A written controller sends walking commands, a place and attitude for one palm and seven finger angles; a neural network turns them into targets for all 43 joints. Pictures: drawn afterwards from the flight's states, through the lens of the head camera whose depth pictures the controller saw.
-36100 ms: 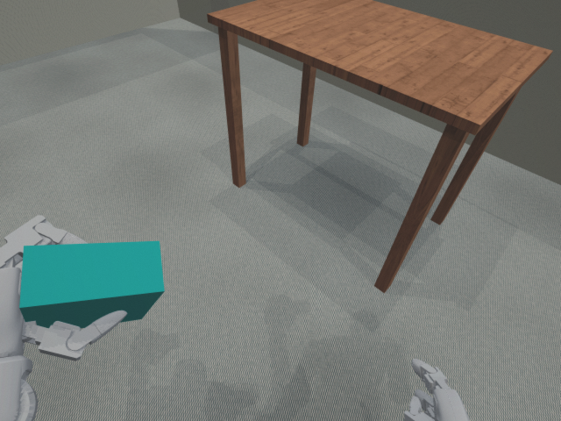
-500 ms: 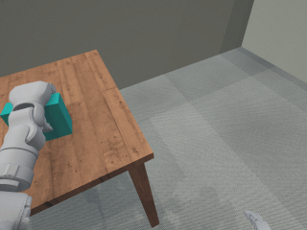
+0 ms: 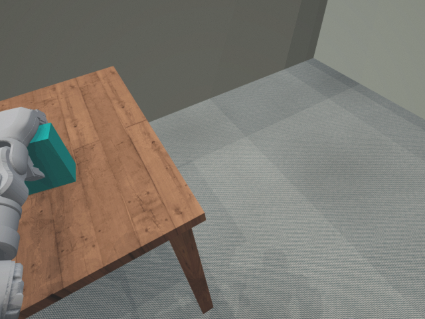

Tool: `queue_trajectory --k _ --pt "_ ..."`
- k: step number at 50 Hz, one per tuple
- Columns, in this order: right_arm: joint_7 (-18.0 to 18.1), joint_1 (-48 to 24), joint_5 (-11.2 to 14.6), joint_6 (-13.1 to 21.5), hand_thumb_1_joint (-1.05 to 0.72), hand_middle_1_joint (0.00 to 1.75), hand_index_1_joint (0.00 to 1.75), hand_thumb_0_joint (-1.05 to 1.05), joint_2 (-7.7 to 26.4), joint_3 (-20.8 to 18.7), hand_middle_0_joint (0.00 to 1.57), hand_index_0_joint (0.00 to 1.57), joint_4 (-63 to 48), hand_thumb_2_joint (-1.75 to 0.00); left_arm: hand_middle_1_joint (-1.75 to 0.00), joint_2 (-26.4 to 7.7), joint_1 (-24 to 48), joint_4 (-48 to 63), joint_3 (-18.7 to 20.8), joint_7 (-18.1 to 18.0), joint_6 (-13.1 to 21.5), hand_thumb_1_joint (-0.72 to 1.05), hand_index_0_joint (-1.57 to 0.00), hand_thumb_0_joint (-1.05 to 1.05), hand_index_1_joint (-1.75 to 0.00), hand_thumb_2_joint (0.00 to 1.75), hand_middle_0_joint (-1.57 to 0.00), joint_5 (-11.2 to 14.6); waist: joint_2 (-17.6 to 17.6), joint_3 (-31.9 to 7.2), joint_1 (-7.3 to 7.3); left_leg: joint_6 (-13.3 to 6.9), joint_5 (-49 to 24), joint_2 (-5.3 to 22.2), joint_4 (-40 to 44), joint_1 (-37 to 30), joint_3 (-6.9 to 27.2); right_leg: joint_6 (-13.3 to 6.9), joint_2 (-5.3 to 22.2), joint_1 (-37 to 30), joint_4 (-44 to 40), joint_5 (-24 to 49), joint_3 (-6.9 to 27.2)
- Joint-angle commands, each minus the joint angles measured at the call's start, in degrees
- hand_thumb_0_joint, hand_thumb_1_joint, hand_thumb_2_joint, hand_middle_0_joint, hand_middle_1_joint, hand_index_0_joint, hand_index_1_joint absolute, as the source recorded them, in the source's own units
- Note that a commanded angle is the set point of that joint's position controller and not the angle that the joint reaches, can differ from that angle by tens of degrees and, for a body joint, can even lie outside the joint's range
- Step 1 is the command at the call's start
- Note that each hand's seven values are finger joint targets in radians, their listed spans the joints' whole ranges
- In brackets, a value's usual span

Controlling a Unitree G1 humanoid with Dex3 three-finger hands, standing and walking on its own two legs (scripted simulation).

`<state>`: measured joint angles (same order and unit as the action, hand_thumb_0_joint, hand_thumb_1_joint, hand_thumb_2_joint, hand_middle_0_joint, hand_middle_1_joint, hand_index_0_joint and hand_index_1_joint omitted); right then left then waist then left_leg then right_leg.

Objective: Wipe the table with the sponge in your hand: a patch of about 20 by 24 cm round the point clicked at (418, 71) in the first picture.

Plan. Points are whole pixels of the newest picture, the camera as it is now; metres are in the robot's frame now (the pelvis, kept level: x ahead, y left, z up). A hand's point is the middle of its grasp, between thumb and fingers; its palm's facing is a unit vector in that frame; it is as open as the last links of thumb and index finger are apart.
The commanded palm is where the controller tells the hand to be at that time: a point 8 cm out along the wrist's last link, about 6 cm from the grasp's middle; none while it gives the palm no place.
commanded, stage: slide back across to the first lane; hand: left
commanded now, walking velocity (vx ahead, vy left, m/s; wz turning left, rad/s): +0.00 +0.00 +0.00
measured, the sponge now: (32, 169) +0.36 +0.37 +0.10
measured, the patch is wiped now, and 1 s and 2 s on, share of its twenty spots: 0.95 0.95 0.95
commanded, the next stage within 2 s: wipe back along the first lane in 0.38 s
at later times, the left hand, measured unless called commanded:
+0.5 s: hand out of the picture +0.36 +0.43 +0.15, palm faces -0.03 +0.01 -1.00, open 9.6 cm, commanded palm +0.32 +0.43 +0.20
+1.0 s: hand out of the picture +0.32 +0.42 +0.15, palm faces +0.08 -0.02 -1.00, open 9.6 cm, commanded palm +0.27 +0.40 +0.18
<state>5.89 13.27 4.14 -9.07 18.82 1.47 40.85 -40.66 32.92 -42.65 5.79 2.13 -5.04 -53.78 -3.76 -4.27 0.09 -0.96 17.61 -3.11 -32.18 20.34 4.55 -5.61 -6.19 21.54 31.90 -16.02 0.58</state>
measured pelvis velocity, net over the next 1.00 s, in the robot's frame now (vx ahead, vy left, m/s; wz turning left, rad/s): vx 0.02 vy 0.11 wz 0.02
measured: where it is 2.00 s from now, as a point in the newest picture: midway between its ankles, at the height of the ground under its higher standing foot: outside the picture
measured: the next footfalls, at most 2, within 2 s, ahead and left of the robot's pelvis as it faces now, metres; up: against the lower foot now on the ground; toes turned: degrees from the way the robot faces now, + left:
none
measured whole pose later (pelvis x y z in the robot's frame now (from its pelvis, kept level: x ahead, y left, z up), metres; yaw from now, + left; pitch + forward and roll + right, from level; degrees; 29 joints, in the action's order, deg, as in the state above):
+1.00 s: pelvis +0.02 +0.11 +0.01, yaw +1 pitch +3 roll -2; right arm 0.0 2.8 3.2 -7.6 16.2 4.3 36.7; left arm -32.1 12.4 -0.1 -4.5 4.3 -27.1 -52.5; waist -7.3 -2.7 7.0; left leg -7.8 14.0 -9.1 -23.5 11.4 4.0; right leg -1.4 0.2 11.5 22.5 -14.0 1.6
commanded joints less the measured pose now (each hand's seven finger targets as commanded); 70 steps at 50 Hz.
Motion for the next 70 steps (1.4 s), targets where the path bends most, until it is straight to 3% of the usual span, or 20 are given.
queue_trajectory --k 1,3,8,11,16,20,25,30,34,40,41,45,47,50,51,55,56,59,61,70 --pt "0.29 -7.99 -0.42 2.44 -0.90 0.30 0.30 0.00 6.37 -2.29 0.20 0.20 -8.31 -0.90 -1.60 -23.73 14.59 7.43 6.43 -3.07 -3.16 0.10 -1.20 0.00 -1.60 1.30 -1.20 -2.01 3.26 -11.61 3.27 -2.86 -6.04 -1.54 4.25 7.55 -2.70 4.62 7.02 -20.44 -5.42 14.40 6.39" --pt "0.09 -9.00 -0.41 2.45 -0.90 0.30 0.30 0.00 6.38 -2.33 0.20 0.20 -8.47 -0.90 -1.60 -24.58 13.54 9.38 7.31 -3.36 -4.18 0.10 -1.20 0.00 -1.60 1.30 -1.20 -2.01 1.94 -12.62 3.90 -2.89 -7.56 -1.59 4.61 6.24 -2.61 4.19 6.64 -21.13 -5.30 14.79 5.98" --pt "0.13 -10.39 -0.32 2.49 -0.90 0.30 0.30 0.00 6.43 -2.15 0.20 0.20 -8.96 -0.90 -1.60 -23.05 13.58 12.64 5.62 -1.51 -6.54 0.10 -1.20 0.00 -1.60 1.30 -1.20 -1.17 1.05 -11.63 3.13 -3.16 -10.44 -1.27 5.96 3.02 -2.29 3.27 5.71 -20.67 -6.11 14.26 3.92" --pt "0.38 -10.41 -0.47 2.72 -0.90 0.30 0.30 0.00 6.58 -2.17 0.20 0.20 -9.27 -0.90 -1.60 -23.11 12.47 14.11 6.12 0.20 -6.44 0.10 -1.20 0.00 -1.60 1.30 -1.20 -0.58 2.58 -12.27 2.85 -3.39 -12.69 -0.99 6.22 0.93 -1.88 3.15 5.44 -20.68 -6.28 15.81 3.14" --pt "0.55 -10.37 -0.88 2.50 -0.90 0.30 0.30 0.00 6.50 -2.01 0.20 0.20 -9.29 -0.90 -1.60 -22.16 13.50 16.41 5.18 2.00 -5.74 0.10 -1.20 0.00 -1.60 1.30 -1.20 -1.98 0.39 -11.82 2.62 -3.08 -17.47 -0.74 6.58 -2.68 -1.36 2.24 4.98 -18.34 -6.81 17.44 1.51" --pt "-0.17 -10.97 -1.23 2.32 -0.90 0.30 0.30 0.00 6.28 -2.20 0.20 0.20 -10.60 -0.90 -1.60 -19.86 11.02 23.44 4.78 2.87 -5.08 0.10 -1.20 0.00 -1.60 1.30 -1.20 -2.04 -3.65 -15.19 3.82 -2.15 -28.67 -0.03 6.09 -7.95 0.07 1.30 4.73 -17.98 -6.63 21.45 0.76" --pt "-1.44 -11.28 -1.56 2.34 -0.90 0.30 0.30 0.00 6.08 -2.62 0.20 0.20 -11.27 -0.90 -1.60 -17.62 4.00 30.55 6.21 2.51 -6.41 0.10 -1.20 0.00 -1.60 1.30 -1.20 0.10 -3.21 -17.40 5.00 -0.31 -43.34 1.37 5.23 -13.03 1.94 1.56 4.55 -17.58 -6.51 24.13 -0.25" --pt "-3.51 -13.06 -1.81 2.90 -0.90 0.30 0.30 0.00 5.53 -2.66 0.20 0.20 -12.35 -0.90 -1.60 -12.34 -5.33 39.87 5.38 1.54 -10.16 0.10 -1.20 0.00 -1.60 1.30 -1.20 2.56 -1.97 -17.90 5.92 1.52 -52.88 2.59 5.06 -16.28 3.57 2.06 4.51 -17.94 -6.65 25.42 -0.93" --pt "-4.43 -14.35 -1.53 2.99 -0.90 0.30 0.30 0.00 5.46 -2.51 0.20 0.20 -11.76 -0.90 -1.60 -8.18 -8.26 43.32 2.22 1.27 -14.86 0.10 -1.20 0.00 -1.60 1.30 -1.20 2.89 1.12 -14.11 5.00 2.06 -48.07 3.38 6.69 -15.62 4.27 2.47 4.28 -15.95 -7.71 20.60 -1.82" --pt "-4.78 -17.20 -1.10 3.47 -0.90 0.30 0.30 0.00 5.24 -1.23 0.20 0.20 -12.35 -0.90 -1.60 -4.44 -7.47 47.11 -1.59 2.04 -20.12 0.10 -1.20 0.00 -1.60 1.30 -1.20 2.84 -1.08 -13.16 5.80 3.54 -44.17 4.40 8.75 -16.79 6.32 1.67 3.88 -14.57 -8.27 14.83 -1.38" --pt "-4.90 -17.19 -1.20 3.76 -0.90 0.30 0.30 0.00 4.84 -0.98 0.20 0.20 -12.38 -0.90 -1.60 -2.00 -5.94 47.97 -4.25 2.22 -20.46 0.10 -1.20 0.00 -1.60 1.30 -1.20 2.79 -0.41 -13.21 5.36 3.45 -43.56 4.22 8.60 -17.06 6.35 1.77 4.15 -14.43 -8.06 14.70 -1.65" --pt "-5.03 -18.58 -1.09 3.92 -0.90 0.30 0.30 0.00 4.83 -0.31 0.20 0.20 -12.79 -0.90 -1.60 -1.04 -10.30 47.55 -4.56 2.85 -22.44 0.10 -1.20 0.00 -1.60 1.30 -1.20 2.65 0.39 -12.15 6.47 3.62 -37.35 4.29 10.01 -15.67 5.76 1.35 3.65 -14.84 -8.53 12.14 -0.85" --pt "-5.27 -18.76 -1.26 4.32 -0.90 0.30 0.30 0.00 4.24 -0.13 0.20 0.20 -12.88 -0.90 -1.60 1.89 -10.31 50.40 -7.15 3.08 -22.34 0.10 -1.20 0.00 -1.60 1.30 -1.20 3.22 0.69 -12.43 6.31 3.87 -37.43 4.59 10.37 -16.46 6.58 1.64 3.96 -14.94 -8.29 12.10 -1.10" --pt "-5.47 -19.70 -1.15 4.59 -0.90 0.30 0.30 0.00 4.48 0.15 0.20 0.20 -13.29 -0.90 -1.60 1.21 -15.04 49.62 -5.32 3.00 -23.69 0.10 -1.20 0.00 -1.60 1.30 -1.20 3.25 1.42 -11.37 7.40 4.13 -36.86 5.04 10.50 -15.60 6.60 1.49 3.56 -14.68 -8.19 11.58 -0.44" --pt "-5.66 -19.50 -1.12 4.74 -0.90 0.30 0.30 0.00 4.14 0.56 0.20 0.20 -13.31 -0.90 -1.60 3.63 -14.10 50.08 -7.58 3.14 -23.86 0.10 -1.20 0.00 -1.60 1.30 -1.20 3.61 3.58 -10.32 6.64 4.05 -35.90 4.73 10.62 -14.72 6.20 1.63 3.85 -14.90 -8.18 12.07 -1.09" --pt "-5.78 -21.10 -0.92 4.58 -0.90 0.30 0.30 0.00 4.38 0.62 0.20 0.20 -13.45 -0.90 -1.60 3.42 -16.09 51.68 -7.01 2.77 -25.47 0.10 -1.20 0.00 -1.60 1.30 -1.20 3.25 1.85 -8.38 7.39 4.05 -30.45 5.32 11.75 -13.62 6.41 1.37 3.48 -13.79 -8.35 9.24 -0.18" --pt "-5.85 -21.15 -0.82 4.83 -0.90 0.30 0.30 0.00 4.05 0.83 0.20 0.20 -13.77 -0.90 -1.60 6.42 -15.65 52.45 -9.73 2.83 -25.80 0.10 -1.20 0.00 -1.60 1.30 -1.20 3.55 2.70 -8.09 6.89 4.02 -30.86 5.32 11.68 -13.75 6.65 1.59 3.82 -13.74 -8.02 9.62 -0.61" --pt "-6.22 -21.38 -0.87 5.07 -0.90 0.30 0.30 0.00 4.15 0.41 0.20 0.20 -13.44 -0.90 -1.60 5.85 -19.53 54.05 -8.77 2.50 -26.66 0.10 -1.20 0.00 -1.60 1.30 -1.20 3.83 1.46 -8.75 7.58 4.54 -32.48 5.65 11.74 -14.23 6.66 1.57 3.65 -14.50 -7.90 10.46 -0.05" --pt "-6.59 -22.15 -0.61 5.48 -0.90 0.30 0.30 0.00 3.70 0.84 0.20 0.20 -14.26 -0.90 -1.60 8.90 -20.72 56.27 -11.02 2.47 -27.70 0.10 -1.20 0.00 -1.60 1.30 -1.20 4.22 1.95 -9.03 7.51 4.36 -31.85 5.70 11.35 -14.13 6.92 1.55 3.68 -14.30 -7.35 10.18 -0.03" --pt "-6.79 -24.03 -0.45 5.19 -0.90 0.30 0.30 0.00 4.05 0.82 0.20 0.20 -14.45 -0.90 -1.60 7.19 -27.79 61.04 -7.96 1.62 -30.28 0.10 -1.20 0.00 -1.60 1.30 -1.20 5.16 3.50 -6.33 8.05 3.83 -28.21 6.03 11.74 -11.46 5.63 1.30 3.08 -14.62 -6.97 10.03 1.22"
